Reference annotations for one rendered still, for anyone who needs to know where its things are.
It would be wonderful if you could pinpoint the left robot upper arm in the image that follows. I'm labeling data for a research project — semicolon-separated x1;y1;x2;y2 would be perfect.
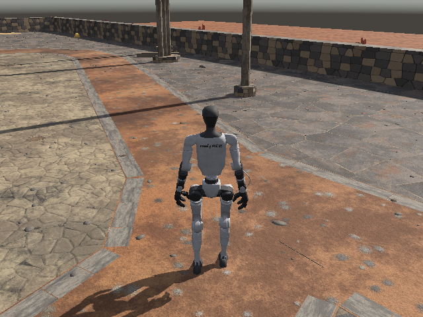
181;134;197;172

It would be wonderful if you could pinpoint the robot left shin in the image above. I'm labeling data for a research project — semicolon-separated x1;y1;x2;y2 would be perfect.
192;221;202;265

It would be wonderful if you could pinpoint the left robot forearm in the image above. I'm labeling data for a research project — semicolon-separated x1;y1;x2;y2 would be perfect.
176;162;188;192

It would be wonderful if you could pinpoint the robot left hand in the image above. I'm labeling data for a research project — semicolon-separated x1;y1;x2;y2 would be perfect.
174;191;190;207

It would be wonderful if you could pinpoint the right robot upper arm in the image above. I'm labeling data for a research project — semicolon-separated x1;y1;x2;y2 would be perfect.
225;133;241;170

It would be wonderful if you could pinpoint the right robot thigh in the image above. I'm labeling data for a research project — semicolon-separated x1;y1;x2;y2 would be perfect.
219;184;234;229

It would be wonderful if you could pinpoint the right robot forearm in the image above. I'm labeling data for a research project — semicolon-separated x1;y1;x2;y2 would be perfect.
235;161;247;193

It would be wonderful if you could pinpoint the robot right hand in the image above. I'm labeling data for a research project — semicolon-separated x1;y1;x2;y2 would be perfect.
233;191;249;210

